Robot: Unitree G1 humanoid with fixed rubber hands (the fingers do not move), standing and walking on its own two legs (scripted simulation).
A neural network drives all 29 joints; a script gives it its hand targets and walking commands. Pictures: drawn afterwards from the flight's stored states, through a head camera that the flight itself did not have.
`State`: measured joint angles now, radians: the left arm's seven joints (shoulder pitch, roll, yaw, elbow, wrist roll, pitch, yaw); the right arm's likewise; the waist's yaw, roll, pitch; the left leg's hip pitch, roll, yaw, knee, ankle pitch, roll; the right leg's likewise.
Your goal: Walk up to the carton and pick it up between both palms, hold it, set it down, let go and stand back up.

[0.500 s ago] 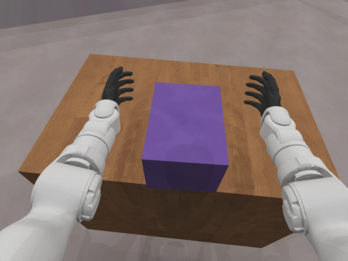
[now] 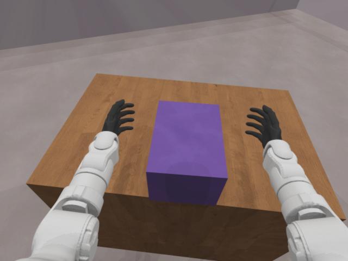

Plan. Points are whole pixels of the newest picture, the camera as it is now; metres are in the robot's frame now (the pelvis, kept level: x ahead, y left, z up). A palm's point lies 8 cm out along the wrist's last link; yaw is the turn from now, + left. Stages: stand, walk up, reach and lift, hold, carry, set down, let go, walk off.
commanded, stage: set down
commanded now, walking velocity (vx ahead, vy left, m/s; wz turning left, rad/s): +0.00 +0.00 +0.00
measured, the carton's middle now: (185, 150) +0.46 -0.03 -0.03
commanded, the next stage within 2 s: let go in 1.96 s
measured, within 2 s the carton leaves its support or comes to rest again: neither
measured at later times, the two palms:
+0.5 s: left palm (107, 167) +0.34 +0.16 +0.05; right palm (270, 176) +0.32 -0.21 +0.06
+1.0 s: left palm (98, 205) +0.27 +0.18 +0.01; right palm (273, 214) +0.25 -0.21 +0.02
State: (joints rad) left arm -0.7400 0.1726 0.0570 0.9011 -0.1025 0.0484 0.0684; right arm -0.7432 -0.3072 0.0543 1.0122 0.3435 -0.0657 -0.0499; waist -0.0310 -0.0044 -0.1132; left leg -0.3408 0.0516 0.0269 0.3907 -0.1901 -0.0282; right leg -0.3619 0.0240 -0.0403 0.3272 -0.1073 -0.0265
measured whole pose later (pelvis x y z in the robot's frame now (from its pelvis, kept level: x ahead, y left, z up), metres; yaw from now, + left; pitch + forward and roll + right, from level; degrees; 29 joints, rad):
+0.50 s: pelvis -0.01 +0.00 +0.00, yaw +0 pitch +2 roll +0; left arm -0.38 0.12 0.01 0.63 -0.09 0.00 0.10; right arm -0.38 -0.21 -0.01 0.73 0.24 -0.11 -0.04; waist -0.02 -0.02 -0.05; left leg -0.20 0.04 0.04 0.36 -0.18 -0.02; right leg -0.25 0.01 -0.02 0.34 -0.12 -0.02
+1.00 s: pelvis +0.00 +0.00 +0.00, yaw -1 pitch -2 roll +0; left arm 0.00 0.12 -0.05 0.40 -0.10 -0.11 0.11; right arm 0.01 -0.17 -0.03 0.48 0.18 -0.19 -0.01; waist 0.00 -0.02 0.00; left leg -0.10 0.04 0.04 0.34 -0.21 -0.02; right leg -0.16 0.02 0.00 0.34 -0.15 -0.02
